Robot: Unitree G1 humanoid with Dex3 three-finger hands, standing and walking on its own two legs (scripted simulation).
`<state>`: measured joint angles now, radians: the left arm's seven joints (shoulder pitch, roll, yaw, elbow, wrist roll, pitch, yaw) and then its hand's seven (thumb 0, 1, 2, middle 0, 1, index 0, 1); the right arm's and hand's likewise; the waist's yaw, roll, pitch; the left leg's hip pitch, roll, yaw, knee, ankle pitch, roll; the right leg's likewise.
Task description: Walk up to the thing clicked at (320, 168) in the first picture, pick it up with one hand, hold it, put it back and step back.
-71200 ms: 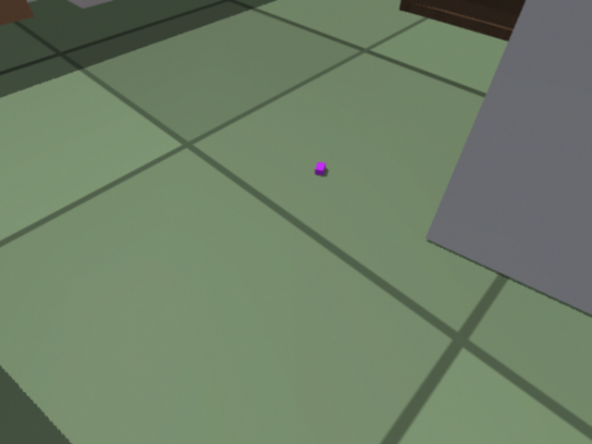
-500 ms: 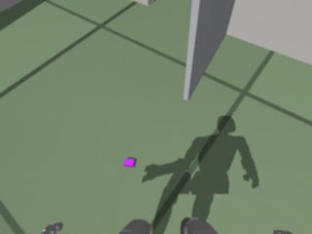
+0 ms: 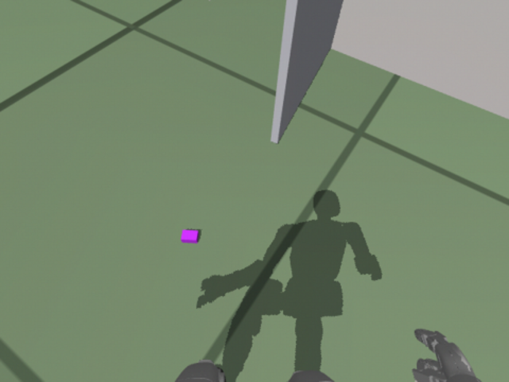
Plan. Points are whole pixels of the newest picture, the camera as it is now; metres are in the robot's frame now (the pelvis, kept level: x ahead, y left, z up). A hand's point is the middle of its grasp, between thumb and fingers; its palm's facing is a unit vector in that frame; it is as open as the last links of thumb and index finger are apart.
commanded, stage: step back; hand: left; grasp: from above
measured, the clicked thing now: (190, 236) +0.67 +0.26 -0.74
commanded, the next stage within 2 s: none
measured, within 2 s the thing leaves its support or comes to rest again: neither
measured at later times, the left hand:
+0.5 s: hand out of the picture -0.02 +0.28 -0.15, palm faces +0.01 -0.93 -0.37, open 7.4 cm
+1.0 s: hand out of the picture -0.27 +0.25 -0.13, palm faces -0.03 -0.90 -0.43, open 7.4 cm
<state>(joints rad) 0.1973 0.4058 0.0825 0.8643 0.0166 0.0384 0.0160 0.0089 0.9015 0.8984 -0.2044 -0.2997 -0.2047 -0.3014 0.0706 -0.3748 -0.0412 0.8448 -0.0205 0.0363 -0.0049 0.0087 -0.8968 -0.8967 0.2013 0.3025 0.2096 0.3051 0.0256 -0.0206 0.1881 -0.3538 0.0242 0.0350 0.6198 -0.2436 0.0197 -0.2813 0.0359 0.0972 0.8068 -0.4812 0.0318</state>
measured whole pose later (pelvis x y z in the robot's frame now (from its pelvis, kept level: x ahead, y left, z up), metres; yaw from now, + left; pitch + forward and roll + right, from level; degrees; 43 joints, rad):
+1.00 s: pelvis -0.33 -0.03 +0.01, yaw -3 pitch -1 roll +2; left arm 0.24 0.36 0.07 0.88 0.05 0.07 -0.01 0.01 0.90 0.90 -0.21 -0.30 -0.21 -0.30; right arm 0.19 -0.41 -0.05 0.87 0.00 0.07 -0.02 0.01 -0.90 -0.90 0.20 0.30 0.21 0.30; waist 0.04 0.02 0.10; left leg -0.51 -0.12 -0.14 1.13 -0.43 -0.01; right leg -0.29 -0.03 0.04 0.60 -0.29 -0.01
